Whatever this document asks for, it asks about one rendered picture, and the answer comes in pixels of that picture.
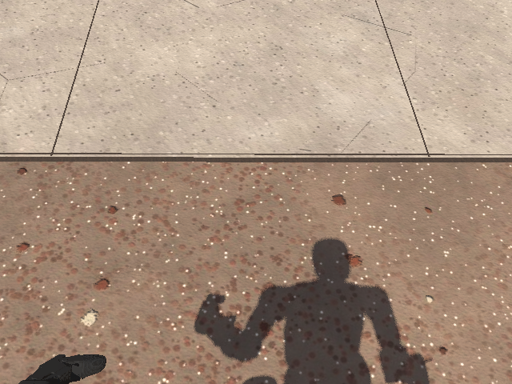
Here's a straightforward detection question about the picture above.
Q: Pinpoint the left robot hand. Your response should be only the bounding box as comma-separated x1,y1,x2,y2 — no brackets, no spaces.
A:
19,354,106,384

